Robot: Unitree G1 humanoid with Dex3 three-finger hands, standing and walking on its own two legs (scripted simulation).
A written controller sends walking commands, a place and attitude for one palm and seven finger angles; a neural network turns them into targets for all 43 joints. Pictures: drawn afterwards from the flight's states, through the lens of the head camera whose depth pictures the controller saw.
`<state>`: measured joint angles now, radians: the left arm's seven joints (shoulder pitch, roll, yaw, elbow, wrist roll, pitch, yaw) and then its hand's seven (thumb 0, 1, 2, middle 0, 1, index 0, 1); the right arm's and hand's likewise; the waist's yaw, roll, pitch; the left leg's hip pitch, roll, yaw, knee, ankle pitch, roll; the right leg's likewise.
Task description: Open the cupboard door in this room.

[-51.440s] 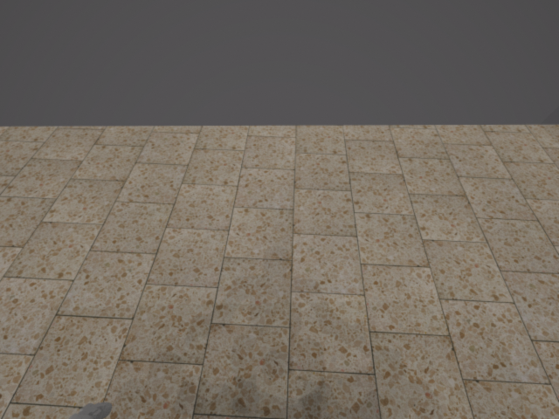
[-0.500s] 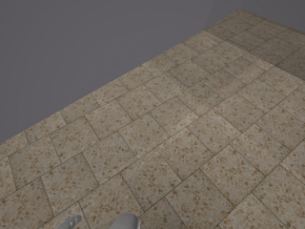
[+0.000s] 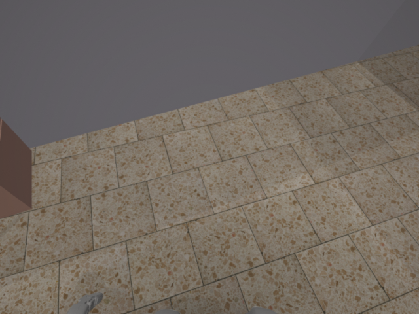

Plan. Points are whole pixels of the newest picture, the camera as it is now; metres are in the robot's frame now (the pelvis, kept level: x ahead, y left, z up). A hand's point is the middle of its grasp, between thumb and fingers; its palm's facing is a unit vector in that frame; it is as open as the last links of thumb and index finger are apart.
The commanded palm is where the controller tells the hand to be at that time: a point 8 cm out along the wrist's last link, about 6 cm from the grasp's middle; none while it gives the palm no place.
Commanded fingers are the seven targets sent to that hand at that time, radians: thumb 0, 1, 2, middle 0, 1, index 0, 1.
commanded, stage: turn to face it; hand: left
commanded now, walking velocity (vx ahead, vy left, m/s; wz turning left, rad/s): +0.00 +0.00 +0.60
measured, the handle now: out of the picture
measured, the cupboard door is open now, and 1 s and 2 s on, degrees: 39 39 39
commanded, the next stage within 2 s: take the last steps up to it in 1.62 s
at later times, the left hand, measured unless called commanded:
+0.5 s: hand out of the picture +0.01 +0.21 -0.17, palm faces +0.34 -0.91 -0.24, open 7.4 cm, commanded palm none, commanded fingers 0.00 0.90 0.90 -0.20 -0.30 -0.20 -0.30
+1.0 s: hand out of the picture -0.04 +0.13 -0.16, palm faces +0.60 -0.77 -0.23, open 7.4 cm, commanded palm none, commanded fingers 0.00 0.90 0.90 -0.20 -0.30 -0.20 -0.30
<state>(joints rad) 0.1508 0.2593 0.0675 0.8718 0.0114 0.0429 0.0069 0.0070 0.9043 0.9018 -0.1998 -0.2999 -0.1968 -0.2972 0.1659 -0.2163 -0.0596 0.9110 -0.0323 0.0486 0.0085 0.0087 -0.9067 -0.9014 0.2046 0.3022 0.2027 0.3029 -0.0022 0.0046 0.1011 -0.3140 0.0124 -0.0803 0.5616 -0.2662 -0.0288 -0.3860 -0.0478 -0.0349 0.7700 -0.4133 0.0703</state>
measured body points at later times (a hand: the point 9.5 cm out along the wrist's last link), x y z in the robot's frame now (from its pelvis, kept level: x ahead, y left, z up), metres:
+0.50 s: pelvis +0.01 -0.02 +0.00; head +0.05 +0.03 +0.44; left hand -0.01 +0.26 -0.16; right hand +0.18 -0.22 -0.13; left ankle -0.03 +0.10 -0.73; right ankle +0.02 -0.16 -0.67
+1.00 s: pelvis +0.03 -0.06 +0.01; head +0.06 -0.03 +0.45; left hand -0.07 +0.17 -0.14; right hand +0.27 -0.21 -0.13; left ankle -0.05 +0.04 -0.70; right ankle +0.07 -0.16 -0.73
